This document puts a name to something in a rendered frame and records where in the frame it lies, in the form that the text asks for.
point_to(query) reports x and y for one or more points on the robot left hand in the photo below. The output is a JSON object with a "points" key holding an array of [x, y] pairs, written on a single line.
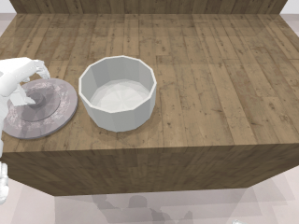
{"points": [[22, 68]]}

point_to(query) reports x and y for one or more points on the robot left forearm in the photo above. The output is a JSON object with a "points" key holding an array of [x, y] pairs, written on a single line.
{"points": [[8, 84]]}

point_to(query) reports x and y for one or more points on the left robot upper arm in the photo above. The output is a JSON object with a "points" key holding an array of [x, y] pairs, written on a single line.
{"points": [[3, 183]]}

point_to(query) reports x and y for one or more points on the lid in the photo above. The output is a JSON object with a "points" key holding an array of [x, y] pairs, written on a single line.
{"points": [[24, 122]]}

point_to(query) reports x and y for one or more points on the pot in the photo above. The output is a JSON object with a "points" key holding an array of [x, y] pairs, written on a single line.
{"points": [[118, 92]]}

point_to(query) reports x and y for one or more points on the knob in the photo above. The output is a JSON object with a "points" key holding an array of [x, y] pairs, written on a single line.
{"points": [[38, 98]]}

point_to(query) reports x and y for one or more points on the table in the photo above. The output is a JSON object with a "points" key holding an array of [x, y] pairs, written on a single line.
{"points": [[226, 112]]}

